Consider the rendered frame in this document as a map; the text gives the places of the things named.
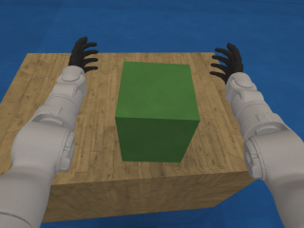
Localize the robot right forearm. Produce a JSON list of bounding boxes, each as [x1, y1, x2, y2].
[[224, 72, 304, 148]]

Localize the left robot hand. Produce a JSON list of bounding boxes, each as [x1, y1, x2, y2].
[[68, 36, 99, 74]]

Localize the pedestal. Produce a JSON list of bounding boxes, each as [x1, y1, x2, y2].
[[0, 52, 257, 223]]

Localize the robot right upper arm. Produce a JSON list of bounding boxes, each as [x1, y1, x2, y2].
[[243, 129, 304, 228]]

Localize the carton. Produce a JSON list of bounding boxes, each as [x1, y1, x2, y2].
[[115, 61, 200, 163]]

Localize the right robot hand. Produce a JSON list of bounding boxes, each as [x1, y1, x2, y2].
[[209, 43, 244, 84]]

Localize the robot left upper arm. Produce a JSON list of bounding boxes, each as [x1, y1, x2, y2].
[[0, 121, 76, 228]]

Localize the robot left forearm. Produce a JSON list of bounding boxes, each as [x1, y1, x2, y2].
[[10, 66, 87, 164]]

